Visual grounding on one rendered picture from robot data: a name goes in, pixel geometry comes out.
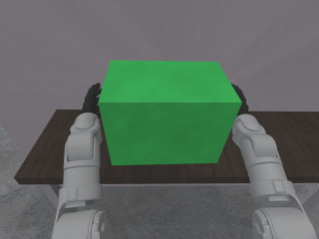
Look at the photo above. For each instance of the robot left hand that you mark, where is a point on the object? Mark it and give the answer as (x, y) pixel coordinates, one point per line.
(90, 104)

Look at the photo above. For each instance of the robot right hand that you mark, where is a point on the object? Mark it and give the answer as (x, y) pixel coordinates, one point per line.
(244, 107)

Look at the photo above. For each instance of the carton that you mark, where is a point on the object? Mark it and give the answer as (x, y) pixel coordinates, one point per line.
(166, 112)

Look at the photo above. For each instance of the left robot forearm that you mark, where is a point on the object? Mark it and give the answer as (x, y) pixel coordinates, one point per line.
(82, 162)

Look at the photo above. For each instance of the right robot forearm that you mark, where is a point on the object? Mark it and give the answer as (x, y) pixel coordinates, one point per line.
(268, 182)

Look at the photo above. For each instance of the table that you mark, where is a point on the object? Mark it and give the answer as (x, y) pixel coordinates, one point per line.
(296, 135)

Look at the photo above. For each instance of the robot left upper arm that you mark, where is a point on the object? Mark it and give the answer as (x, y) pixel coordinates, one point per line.
(86, 224)

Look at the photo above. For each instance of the robot right upper arm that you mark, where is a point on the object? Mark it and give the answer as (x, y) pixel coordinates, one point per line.
(281, 223)

